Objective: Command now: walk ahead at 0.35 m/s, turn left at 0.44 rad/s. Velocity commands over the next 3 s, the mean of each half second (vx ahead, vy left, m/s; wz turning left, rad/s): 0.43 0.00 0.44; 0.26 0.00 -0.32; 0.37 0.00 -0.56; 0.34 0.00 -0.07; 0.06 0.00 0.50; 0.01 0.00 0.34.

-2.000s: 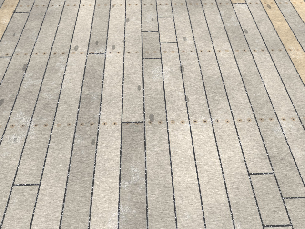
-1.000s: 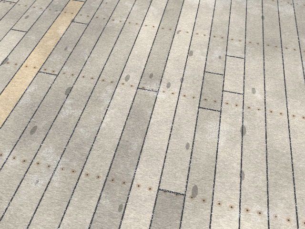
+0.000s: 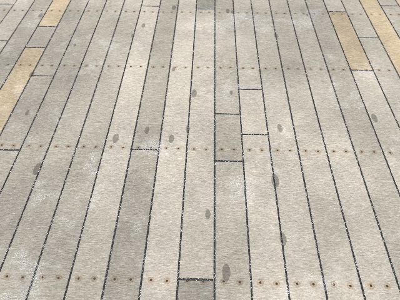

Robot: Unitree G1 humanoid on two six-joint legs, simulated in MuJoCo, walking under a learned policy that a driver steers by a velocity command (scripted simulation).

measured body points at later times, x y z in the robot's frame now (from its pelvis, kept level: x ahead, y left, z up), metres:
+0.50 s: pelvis +0.22 +0.07 -0.02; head +0.26 +0.09 +0.43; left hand +0.14 +0.32 -0.16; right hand +0.46 -0.12 -0.12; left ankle +0.27 +0.14 -0.74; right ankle +0.08 -0.09 -0.63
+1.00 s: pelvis +0.42 +0.10 -0.02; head +0.46 +0.09 +0.43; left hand +0.54 +0.36 -0.14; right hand +0.50 -0.16 -0.16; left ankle +0.31 +0.19 -0.65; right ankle +0.51 +0.04 -0.74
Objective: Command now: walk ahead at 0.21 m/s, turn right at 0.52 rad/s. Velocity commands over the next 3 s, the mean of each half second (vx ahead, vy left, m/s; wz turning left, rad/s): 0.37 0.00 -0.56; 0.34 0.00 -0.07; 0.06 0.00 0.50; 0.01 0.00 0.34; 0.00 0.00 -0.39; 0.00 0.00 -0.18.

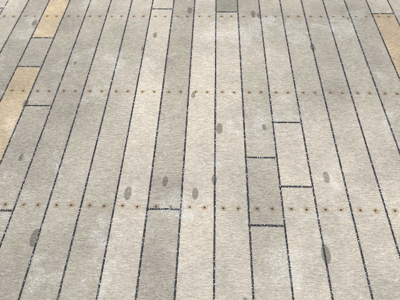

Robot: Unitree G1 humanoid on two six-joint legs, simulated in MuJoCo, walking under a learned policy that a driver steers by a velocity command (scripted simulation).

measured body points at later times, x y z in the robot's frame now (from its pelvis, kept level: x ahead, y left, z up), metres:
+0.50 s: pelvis +0.15 +0.05 +0.02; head +0.16 +0.06 +0.47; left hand +0.32 +0.29 -0.10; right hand +0.19 -0.25 -0.08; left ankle +0.18 +0.15 -0.72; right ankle +0.11 -0.06 -0.67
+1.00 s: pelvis +0.33 -0.04 +0.02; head +0.37 -0.07 +0.47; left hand +0.55 +0.13 -0.09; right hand +0.26 -0.29 -0.13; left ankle +0.31 +0.10 -0.64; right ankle +0.35 -0.14 -0.72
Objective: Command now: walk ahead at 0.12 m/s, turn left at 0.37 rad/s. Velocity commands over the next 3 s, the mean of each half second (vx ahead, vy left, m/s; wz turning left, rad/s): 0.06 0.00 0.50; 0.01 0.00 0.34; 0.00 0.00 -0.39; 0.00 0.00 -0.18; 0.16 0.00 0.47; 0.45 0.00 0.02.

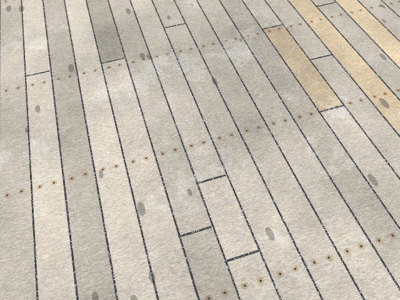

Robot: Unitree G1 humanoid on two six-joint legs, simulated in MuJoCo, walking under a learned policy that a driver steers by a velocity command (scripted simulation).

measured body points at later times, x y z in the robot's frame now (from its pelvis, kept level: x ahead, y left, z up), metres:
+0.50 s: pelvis +0.03 +0.04 +0.00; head +0.06 +0.08 +0.45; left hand +0.06 +0.33 -0.14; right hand +0.22 -0.19 -0.10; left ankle +0.05 +0.12 -0.74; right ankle +0.06 -0.10 -0.67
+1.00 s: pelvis +0.04 +0.00 +0.00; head +0.07 -0.01 +0.45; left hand +0.03 +0.28 -0.11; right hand +0.26 -0.19 -0.13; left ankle -0.04 +0.11 -0.71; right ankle +0.09 -0.08 -0.74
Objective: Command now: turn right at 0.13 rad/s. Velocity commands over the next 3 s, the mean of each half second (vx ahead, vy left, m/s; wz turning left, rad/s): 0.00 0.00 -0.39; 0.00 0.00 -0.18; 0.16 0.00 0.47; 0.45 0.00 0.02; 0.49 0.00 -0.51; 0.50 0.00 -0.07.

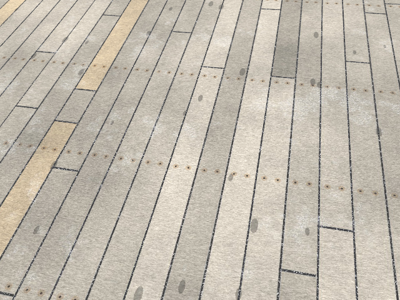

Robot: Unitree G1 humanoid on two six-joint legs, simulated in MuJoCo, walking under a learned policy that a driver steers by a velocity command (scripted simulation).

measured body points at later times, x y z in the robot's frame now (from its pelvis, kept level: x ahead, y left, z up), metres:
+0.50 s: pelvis -0.03 -0.03 -0.02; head +0.00 -0.06 +0.43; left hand +0.16 +0.22 -0.12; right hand -0.01 -0.32 -0.15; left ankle -0.05 +0.11 -0.71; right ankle -0.05 -0.10 -0.75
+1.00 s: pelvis -0.02 -0.03 -0.01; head +0.00 -0.03 +0.44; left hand +0.17 +0.18 -0.14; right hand -0.03 -0.31 -0.13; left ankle +0.01 +0.08 -0.74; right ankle -0.05 -0.10 -0.74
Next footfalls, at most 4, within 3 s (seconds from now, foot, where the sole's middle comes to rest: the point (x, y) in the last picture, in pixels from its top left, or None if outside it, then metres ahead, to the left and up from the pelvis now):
0.10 left None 0.00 0.11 -0.78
0.44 right None -0.01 -0.11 -0.78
0.94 left None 0.05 0.06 -0.78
1.24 right None -0.02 -0.15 -0.78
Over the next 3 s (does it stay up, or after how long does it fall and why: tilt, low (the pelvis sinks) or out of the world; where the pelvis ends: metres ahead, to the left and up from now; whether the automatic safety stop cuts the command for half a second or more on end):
stays up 0.83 -0.12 0.00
